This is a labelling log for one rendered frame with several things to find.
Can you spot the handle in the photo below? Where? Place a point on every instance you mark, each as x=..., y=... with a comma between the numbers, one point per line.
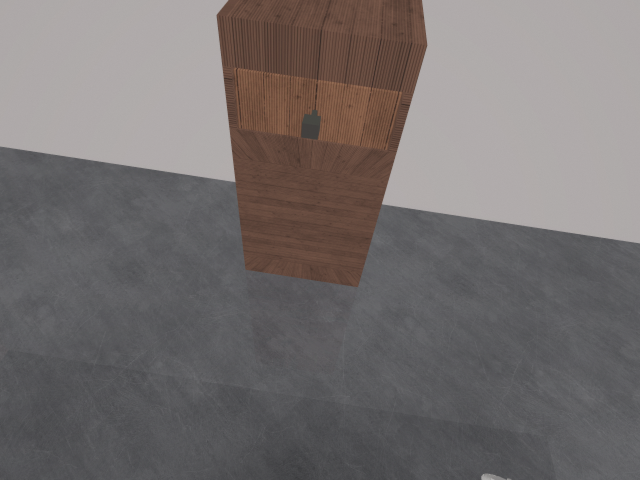
x=311, y=125

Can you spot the drawer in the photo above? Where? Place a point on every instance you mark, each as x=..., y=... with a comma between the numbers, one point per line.
x=350, y=114

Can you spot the cabinet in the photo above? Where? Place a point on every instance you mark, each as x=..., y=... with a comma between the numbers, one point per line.
x=308, y=208

